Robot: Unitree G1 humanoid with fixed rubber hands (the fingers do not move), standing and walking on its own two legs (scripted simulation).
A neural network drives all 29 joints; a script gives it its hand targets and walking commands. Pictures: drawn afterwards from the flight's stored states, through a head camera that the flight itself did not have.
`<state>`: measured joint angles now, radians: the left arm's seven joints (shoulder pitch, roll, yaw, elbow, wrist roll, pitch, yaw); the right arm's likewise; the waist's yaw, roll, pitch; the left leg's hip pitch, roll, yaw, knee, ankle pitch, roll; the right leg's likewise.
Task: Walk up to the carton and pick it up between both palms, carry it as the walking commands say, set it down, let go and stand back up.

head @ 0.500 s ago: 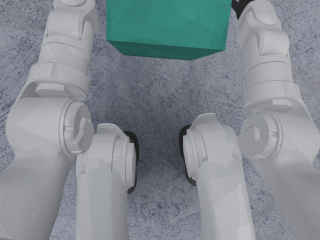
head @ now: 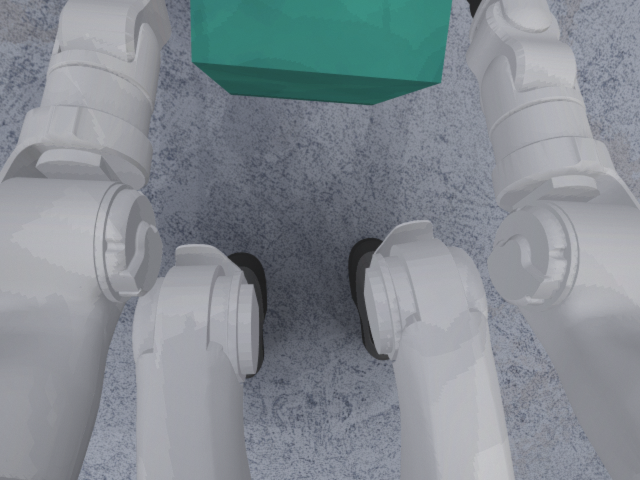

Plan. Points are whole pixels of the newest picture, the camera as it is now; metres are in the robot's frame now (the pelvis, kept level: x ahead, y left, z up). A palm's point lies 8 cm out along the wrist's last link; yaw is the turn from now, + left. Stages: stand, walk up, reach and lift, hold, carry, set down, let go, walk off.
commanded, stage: set down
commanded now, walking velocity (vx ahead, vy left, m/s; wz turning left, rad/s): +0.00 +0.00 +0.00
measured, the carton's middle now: out of the picture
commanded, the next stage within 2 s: let go in 1.60 s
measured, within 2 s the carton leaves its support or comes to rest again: neither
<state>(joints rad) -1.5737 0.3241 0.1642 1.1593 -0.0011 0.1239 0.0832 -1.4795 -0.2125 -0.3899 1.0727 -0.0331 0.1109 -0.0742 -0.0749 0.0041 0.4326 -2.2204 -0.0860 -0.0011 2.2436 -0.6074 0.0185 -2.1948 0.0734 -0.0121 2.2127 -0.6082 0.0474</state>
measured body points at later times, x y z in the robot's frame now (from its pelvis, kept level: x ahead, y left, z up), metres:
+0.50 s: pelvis +0.00 -0.01 +0.01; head +0.37 +0.00 +0.26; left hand +0.60 +0.15 -0.14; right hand +0.56 -0.22 -0.13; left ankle +0.10 +0.10 -0.33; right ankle +0.11 -0.12 -0.33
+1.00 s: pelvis +0.01 +0.00 +0.12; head +0.36 +0.02 +0.42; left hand +0.61 +0.16 +0.02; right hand +0.56 -0.22 +0.02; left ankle +0.10 +0.10 -0.33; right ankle +0.11 -0.12 -0.33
